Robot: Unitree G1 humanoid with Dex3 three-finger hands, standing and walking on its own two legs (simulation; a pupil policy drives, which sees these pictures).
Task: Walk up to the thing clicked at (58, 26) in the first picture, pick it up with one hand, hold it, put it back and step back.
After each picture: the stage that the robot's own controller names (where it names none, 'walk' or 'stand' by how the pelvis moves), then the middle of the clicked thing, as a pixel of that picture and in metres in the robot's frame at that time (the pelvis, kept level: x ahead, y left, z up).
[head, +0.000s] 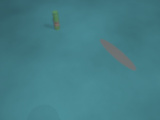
stand; (56, 20) +1.71 +0.33 -0.65
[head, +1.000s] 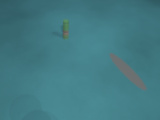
walk; (65, 29) +1.60 +0.15 -0.64
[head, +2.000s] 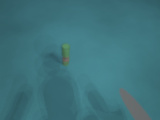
walk; (65, 55) +1.06 +0.13 -0.65
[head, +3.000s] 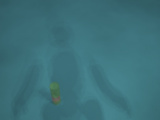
walk; (55, 94) +0.65 +0.19 -0.64
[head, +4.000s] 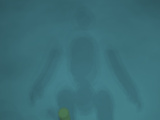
stand; (65, 119) +0.43 +0.16 -0.63
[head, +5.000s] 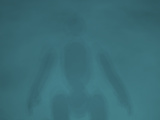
stand; out of the picture +0.40 +0.15 -0.66
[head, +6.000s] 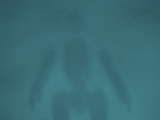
stand; out of the picture +0.39 +0.17 -0.66
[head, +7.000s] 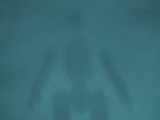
stand; out of the picture +0.38 +0.16 -0.66
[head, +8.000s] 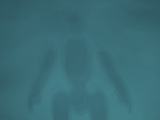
stand; out of the picture +0.38 +0.16 -0.66
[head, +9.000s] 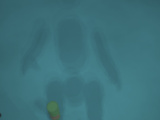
go down; (54, 111) +0.41 +0.16 -0.62
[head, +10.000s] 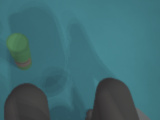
go down; (21, 54) +0.46 +0.20 -0.24
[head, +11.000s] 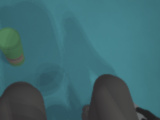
close in; (13, 50) +0.46 +0.21 -0.23
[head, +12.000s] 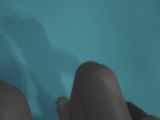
close; out of the picture +0.45 +0.25 -0.16
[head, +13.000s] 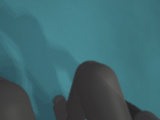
lift; out of the picture +0.42 +0.25 -0.16
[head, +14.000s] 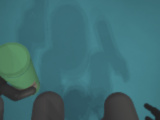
lift; (22, 76) +0.33 +0.19 +0.01
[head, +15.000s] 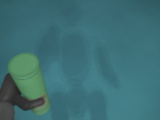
hold; (34, 89) +0.30 +0.16 +0.05
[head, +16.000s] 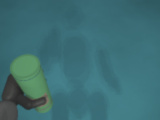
hold; (36, 88) +0.31 +0.16 +0.05
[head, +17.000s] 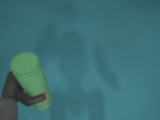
crouch; (35, 85) +0.33 +0.16 +0.03
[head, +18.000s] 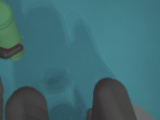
lower; (7, 37) +0.47 +0.19 -0.04
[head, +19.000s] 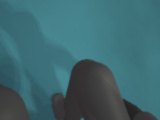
lower; out of the picture +0.44 +0.28 -0.16
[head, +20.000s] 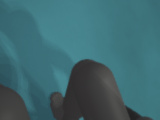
lower; out of the picture +0.45 +0.27 -0.17
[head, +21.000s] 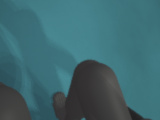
lower; out of the picture +0.45 +0.27 -0.16
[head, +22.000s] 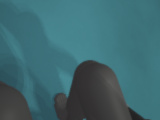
lower; out of the picture +0.44 +0.26 -0.16
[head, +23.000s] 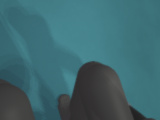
loosen; out of the picture +0.43 +0.24 -0.15
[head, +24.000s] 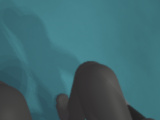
withdraw; out of the picture +0.44 +0.24 -0.17
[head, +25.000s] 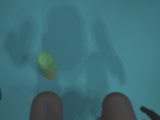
walk; (48, 67) +0.46 +0.17 -0.35
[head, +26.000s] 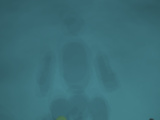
stand; out of the picture +0.39 +0.13 -0.59
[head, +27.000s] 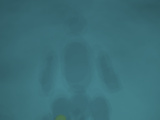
stand; out of the picture +0.40 +0.14 -0.60
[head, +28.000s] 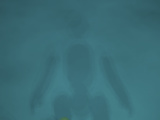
stand; out of the picture +0.41 +0.13 -0.64
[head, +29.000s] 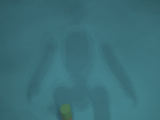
walk; (66, 115) +0.44 +0.12 -0.64
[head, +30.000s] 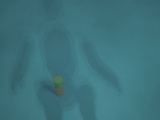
walk; (59, 86) +0.59 +0.14 -0.64
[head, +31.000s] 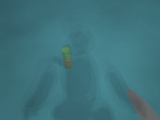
walk; (67, 58) +0.91 +0.20 -0.63
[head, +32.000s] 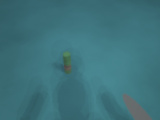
stand; (67, 63) +1.01 +0.15 -0.64
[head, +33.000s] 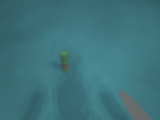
stand; (65, 62) +1.03 +0.17 -0.66
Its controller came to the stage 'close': yes
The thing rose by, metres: 0.68
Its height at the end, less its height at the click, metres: +0.00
